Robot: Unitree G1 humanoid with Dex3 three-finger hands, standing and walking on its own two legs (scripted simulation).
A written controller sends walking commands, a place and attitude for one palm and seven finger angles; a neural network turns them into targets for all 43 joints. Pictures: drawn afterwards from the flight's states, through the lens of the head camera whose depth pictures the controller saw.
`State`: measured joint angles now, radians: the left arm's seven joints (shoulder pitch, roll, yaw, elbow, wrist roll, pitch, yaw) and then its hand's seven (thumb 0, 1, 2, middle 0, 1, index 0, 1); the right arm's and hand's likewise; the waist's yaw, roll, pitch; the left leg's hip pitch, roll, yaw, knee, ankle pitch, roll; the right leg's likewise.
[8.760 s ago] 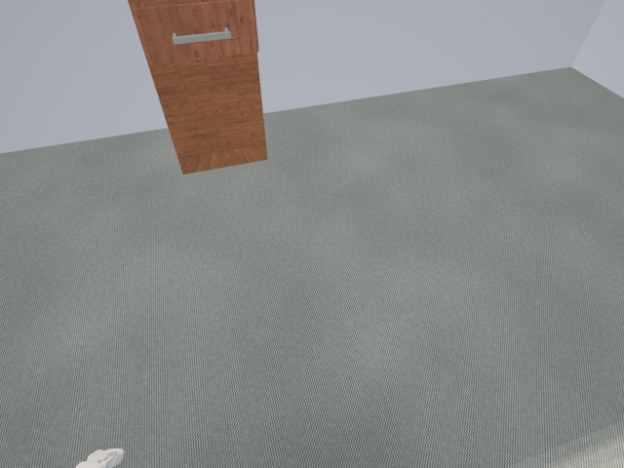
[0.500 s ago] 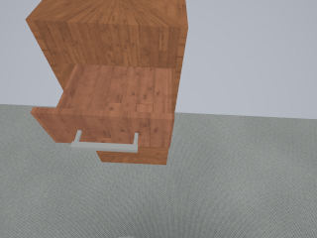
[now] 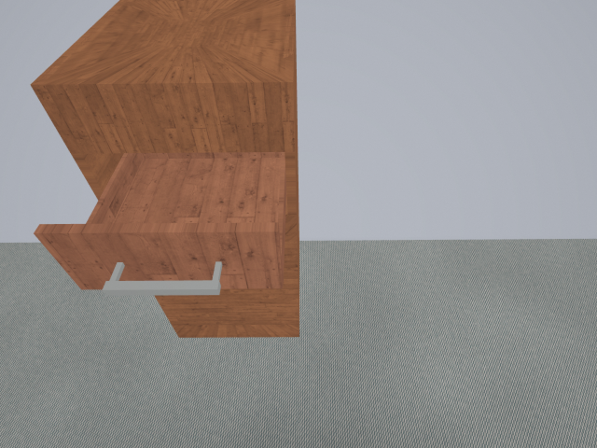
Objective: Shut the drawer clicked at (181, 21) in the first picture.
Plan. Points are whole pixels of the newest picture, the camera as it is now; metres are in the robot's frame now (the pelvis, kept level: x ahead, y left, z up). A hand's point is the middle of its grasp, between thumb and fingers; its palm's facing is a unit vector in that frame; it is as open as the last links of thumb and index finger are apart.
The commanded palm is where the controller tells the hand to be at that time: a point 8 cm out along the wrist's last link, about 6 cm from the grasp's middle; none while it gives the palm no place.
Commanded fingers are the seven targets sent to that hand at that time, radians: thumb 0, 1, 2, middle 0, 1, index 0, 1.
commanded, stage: come to a stop and stand still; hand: left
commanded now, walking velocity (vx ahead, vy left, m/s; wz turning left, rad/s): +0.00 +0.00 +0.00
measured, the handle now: (165, 278) +0.39 +0.25 -0.04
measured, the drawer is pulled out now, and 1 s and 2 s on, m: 0.20 0.20 0.20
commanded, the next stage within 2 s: look again from close up in 0.68 s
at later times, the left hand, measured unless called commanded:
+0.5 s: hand out of the picture +0.01 +0.15 -0.17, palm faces +0.02 -0.98 -0.18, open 7.4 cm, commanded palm none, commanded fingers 0.00 0.90 0.90 -0.20 -0.30 -0.20 -0.30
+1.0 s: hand out of the picture +0.03 +0.17 -0.17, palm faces +0.02 -0.98 -0.20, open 7.4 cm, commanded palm none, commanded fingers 0.00 0.90 0.90 -0.20 -0.30 -0.20 -0.30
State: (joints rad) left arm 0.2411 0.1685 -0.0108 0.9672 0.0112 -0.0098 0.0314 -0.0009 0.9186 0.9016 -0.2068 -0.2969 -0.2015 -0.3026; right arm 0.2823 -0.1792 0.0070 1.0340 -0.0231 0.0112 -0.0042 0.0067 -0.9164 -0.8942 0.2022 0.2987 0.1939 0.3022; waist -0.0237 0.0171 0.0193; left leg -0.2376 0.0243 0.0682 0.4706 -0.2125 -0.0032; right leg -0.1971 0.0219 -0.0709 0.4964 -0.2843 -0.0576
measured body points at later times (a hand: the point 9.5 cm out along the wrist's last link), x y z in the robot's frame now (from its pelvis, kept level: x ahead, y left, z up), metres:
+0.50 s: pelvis +0.03 -0.01 +0.00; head +0.03 -0.01 +0.45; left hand +0.01 +0.21 -0.16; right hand +0.03 -0.22 -0.16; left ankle +0.02 +0.12 -0.74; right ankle -0.01 -0.08 -0.74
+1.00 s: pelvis +0.04 +0.00 +0.00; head +0.04 +0.00 +0.45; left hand +0.03 +0.23 -0.15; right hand +0.03 -0.22 -0.16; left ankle +0.02 +0.12 -0.74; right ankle -0.01 -0.08 -0.74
